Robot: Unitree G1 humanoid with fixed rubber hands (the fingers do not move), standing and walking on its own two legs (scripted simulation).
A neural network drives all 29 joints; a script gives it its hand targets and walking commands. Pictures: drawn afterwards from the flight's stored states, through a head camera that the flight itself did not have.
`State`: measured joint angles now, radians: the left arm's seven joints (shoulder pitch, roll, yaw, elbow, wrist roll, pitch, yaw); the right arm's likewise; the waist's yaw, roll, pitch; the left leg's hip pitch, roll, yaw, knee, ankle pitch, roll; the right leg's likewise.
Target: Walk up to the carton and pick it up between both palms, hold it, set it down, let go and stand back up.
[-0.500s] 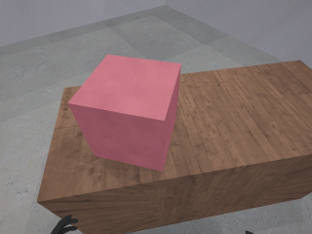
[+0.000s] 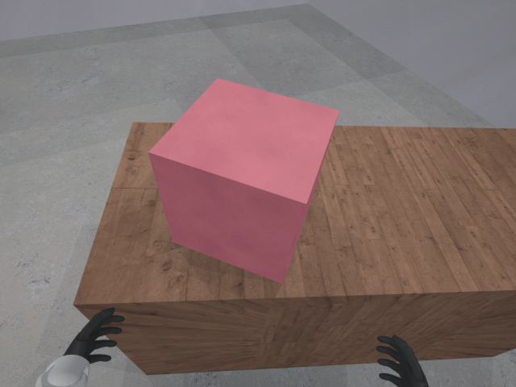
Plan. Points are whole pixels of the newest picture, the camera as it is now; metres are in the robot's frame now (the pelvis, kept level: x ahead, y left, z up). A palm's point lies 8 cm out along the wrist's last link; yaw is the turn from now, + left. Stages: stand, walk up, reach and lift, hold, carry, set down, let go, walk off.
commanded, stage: reach and lift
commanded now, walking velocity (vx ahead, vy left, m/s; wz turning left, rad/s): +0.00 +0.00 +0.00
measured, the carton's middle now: (250, 181) +0.48 +0.00 +0.02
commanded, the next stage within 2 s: none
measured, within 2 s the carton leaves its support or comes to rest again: neither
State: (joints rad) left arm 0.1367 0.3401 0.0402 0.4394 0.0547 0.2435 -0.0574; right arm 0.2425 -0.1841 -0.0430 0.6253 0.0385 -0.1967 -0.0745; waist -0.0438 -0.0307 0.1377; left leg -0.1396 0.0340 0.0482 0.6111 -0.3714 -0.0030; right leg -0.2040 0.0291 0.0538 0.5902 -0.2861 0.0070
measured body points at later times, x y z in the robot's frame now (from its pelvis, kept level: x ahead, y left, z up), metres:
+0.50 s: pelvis +0.02 +0.04 +0.01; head +0.01 +0.04 +0.46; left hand +0.21 +0.29 -0.04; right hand +0.17 -0.19 -0.05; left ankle -0.02 +0.12 -0.73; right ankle +0.03 -0.13 -0.73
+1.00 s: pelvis +0.02 +0.05 +0.00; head +0.02 +0.07 +0.45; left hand +0.22 +0.31 -0.01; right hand +0.19 -0.15 -0.03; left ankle -0.02 +0.12 -0.73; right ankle +0.03 -0.12 -0.73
